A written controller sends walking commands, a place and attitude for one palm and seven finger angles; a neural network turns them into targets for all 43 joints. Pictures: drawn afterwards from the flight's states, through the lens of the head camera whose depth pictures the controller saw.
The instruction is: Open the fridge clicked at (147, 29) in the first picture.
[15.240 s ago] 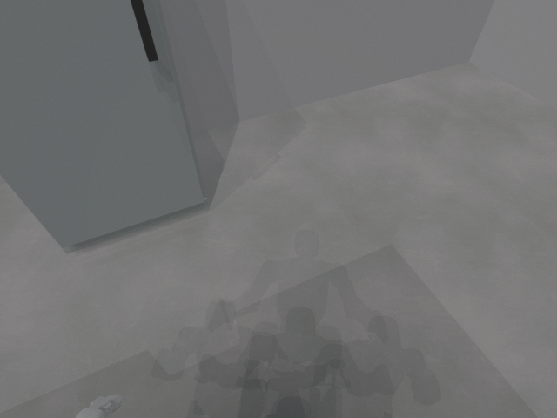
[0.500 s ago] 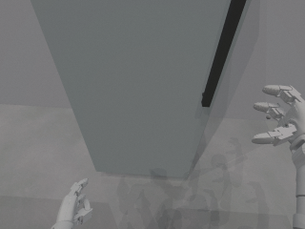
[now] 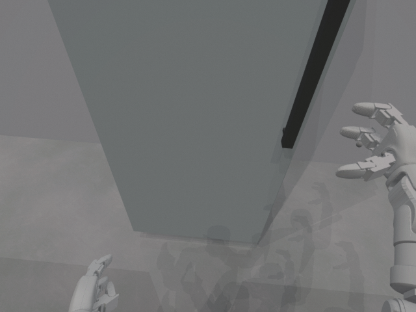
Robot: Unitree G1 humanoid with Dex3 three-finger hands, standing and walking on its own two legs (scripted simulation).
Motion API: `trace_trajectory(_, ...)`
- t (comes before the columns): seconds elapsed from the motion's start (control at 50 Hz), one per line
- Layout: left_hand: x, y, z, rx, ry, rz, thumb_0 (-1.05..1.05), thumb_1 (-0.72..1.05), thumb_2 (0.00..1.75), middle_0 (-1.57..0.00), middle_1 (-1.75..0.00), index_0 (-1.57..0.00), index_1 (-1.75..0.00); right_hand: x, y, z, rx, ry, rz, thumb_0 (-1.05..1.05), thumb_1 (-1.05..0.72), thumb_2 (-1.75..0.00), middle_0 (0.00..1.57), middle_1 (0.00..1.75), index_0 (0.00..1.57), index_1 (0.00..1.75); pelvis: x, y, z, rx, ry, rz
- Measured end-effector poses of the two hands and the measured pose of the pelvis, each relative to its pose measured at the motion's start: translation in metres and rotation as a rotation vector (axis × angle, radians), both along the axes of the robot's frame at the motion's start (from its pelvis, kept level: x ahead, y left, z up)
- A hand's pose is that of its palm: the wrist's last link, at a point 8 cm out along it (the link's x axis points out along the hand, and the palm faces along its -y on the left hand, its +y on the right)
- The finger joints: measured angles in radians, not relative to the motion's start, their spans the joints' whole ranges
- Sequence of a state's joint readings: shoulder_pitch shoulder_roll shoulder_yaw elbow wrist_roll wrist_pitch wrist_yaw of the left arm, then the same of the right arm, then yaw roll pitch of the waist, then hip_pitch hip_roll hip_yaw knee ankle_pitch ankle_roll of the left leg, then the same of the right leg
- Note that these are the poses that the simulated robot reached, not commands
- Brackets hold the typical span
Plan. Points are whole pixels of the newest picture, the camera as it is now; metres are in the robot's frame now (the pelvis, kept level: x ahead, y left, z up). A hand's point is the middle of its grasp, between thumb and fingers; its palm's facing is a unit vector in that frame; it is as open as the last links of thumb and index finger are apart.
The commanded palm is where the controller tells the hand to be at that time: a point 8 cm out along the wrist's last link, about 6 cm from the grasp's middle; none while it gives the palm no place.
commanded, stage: move the hooked fingers beside the handle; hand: right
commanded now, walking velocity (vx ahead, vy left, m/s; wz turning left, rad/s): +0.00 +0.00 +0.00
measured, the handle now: (311, 63) +0.55 -0.19 +0.24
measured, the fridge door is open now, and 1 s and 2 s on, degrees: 0 0 0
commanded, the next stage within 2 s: feel for the door with the fingertips in 1.70 s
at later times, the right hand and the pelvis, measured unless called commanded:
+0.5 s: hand (339, 119) +0.44 -0.23 +0.18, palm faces +0.11 +0.99 -0.01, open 14.0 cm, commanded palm +0.42 -0.29 +0.17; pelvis -0.01 +0.00 +0.00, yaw +1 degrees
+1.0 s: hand (337, 111) +0.49 -0.25 +0.17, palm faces +0.09 +1.00 +0.01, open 14.0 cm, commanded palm +0.45 -0.30 +0.17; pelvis +0.01 -0.02 +0.00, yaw +2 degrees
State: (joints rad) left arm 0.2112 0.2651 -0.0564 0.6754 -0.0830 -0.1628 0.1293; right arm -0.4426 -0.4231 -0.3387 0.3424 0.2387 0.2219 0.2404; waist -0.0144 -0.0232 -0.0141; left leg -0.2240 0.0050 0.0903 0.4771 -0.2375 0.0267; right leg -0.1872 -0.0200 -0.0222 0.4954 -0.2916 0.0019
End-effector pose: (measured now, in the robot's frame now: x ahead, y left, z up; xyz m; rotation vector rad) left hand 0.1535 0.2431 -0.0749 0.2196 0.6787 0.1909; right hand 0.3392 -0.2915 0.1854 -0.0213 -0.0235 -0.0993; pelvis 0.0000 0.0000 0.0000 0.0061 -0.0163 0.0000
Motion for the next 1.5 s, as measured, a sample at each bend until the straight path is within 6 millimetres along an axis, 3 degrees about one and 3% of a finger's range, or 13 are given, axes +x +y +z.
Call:
trace_trajectory(0.28,-0.049,0.018,-0.014,0.012,0.132,0.067,0.01,0.9,0.89,-0.2,-0.3,-0.2,-0.3,0.028,-0.006,-0.006,0.0,0.039,-0.054,-0.01,0.5,-0.3,0.3,1.2,0.3,1.2,-0.005,0.004,-0.001,-0.001,0.026,0.009)
trace_trajectory(0.5,-0.092,0.032,-0.022,0.039,0.245,0.133,0.01,0.9,0.89,-0.2,-0.3,-0.2,-0.3,0.077,0.006,-0.005,0.02,0.069,-0.014,-0.01,0.5,-0.3,0.3,1.2,0.3,1.2,-0.009,0.002,-0.003,0.0,0.081,0.011)
trace_trajectory(0.82,-0.148,0.029,-0.027,0.042,0.419,0.22,0.01,0.9,0.89,-0.2,-0.3,-0.2,-0.3,0.119,-0.01,-0.011,0.005,0.055,-0.023,-0.01,0.5,-0.3,0.3,1.2,0.3,1.2,0.001,-0.006,-0.006,0.007,0.151,0.036)
trace_trajectory(0.96,-0.146,0.021,-0.027,0.035,0.431,0.229,0.01,0.9,0.89,-0.2,-0.3,-0.2,-0.3,0.124,-0.01,-0.014,0.032,0.056,0.013,-0.01,0.5,-0.3,0.3,1.2,0.3,1.2,0.008,-0.014,-0.005,0.012,0.162,0.04)
trace_trajectory(1.08,-0.126,0.012,-0.025,0.025,0.382,0.214,0.01,0.9,0.89,-0.2,-0.3,-0.2,-0.3,0.119,-0.015,-0.025,0.026,0.073,-0.011,-0.01,0.5,-0.3,0.3,1.2,0.3,1.2,0.012,-0.019,-0.005,0.015,0.156,0.044)
trace_trajectory(1.22,-0.1,0.004,-0.024,0.017,0.332,0.17,0.01,0.9,0.89,-0.2,-0.3,-0.2,-0.3,0.11,-0.018,-0.014,0.028,0.017,-0.013,-0.01,0.5,-0.3,0.3,1.2,0.3,1.2,0.013,-0.021,-0.004,0.02,0.141,0.034)
trace_trajectory(1.32,-0.087,0.001,-0.023,0.016,0.304,0.142,0.01,0.9,0.89,-0.2,-0.3,-0.2,-0.3,0.108,-0.02,-0.014,0.03,0.074,-0.009,-0.01,0.5,-0.3,0.3,1.2,0.3,1.2,0.011,-0.022,-0.005,0.021,0.135,0.02)
trace_trajectory(1.5,-0.093,0.004,-0.025,0.035,0.324,0.125,0.01,0.9,0.89,-0.2,-0.3,-0.2,-0.3,0.112,-0.011,-0.017,0.025,0.038,-0.001,-0.01,0.5,-0.3,0.3,1.2,0.3,1.2,0.005,-0.02,-0.006,0.018,0.147,0.014)
